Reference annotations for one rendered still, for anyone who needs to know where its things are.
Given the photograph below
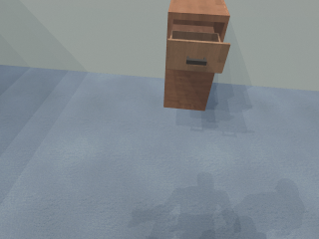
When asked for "cabinet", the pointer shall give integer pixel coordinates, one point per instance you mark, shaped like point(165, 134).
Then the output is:
point(189, 90)

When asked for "handle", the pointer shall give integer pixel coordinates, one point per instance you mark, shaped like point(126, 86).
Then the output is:
point(193, 61)

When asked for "drawer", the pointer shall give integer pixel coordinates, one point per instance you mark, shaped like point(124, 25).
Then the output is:
point(196, 45)

